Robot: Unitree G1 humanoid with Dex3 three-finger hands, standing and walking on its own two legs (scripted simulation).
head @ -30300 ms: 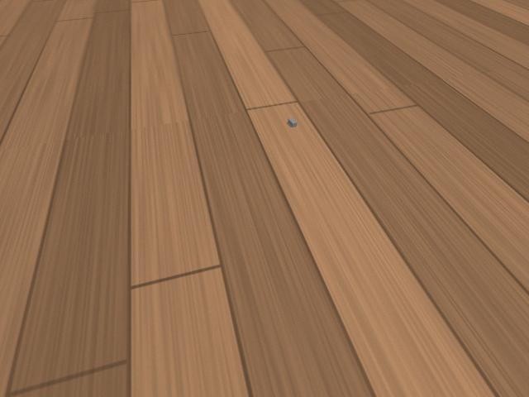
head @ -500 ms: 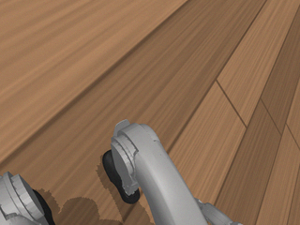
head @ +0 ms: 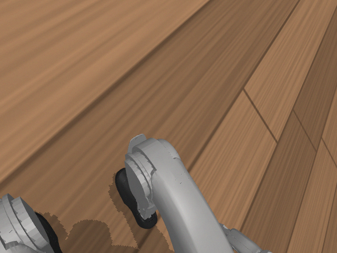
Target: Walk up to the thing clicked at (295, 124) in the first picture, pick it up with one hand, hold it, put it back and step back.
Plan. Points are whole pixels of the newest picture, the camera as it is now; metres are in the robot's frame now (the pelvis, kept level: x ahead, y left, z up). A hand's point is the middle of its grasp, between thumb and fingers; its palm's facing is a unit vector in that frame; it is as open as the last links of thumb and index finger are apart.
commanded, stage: close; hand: left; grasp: from above
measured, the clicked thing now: out of the picture +0.46 +0.41 -0.31
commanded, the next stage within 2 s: settle in 0.84 s
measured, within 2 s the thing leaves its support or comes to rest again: neither
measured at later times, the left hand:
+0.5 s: hand out of the picture +0.44 +0.40 -0.26, palm faces -0.27 -0.31 -0.91, open 8.1 cm
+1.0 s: hand out of the picture +0.44 +0.40 -0.25, palm faces -0.28 -0.31 -0.91, open 6.5 cm
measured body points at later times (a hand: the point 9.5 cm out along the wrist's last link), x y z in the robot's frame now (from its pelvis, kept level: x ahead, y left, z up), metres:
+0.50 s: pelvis +0.00 +0.00 +0.00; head +0.30 +0.14 +0.30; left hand +0.45 +0.41 -0.20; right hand +0.05 -0.24 -0.05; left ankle +0.07 +0.13 -0.29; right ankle +0.12 -0.12 -0.29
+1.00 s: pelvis +0.00 +0.00 +0.00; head +0.29 +0.14 +0.30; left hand +0.45 +0.41 -0.20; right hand +0.05 -0.23 -0.05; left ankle +0.07 +0.13 -0.29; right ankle +0.12 -0.12 -0.29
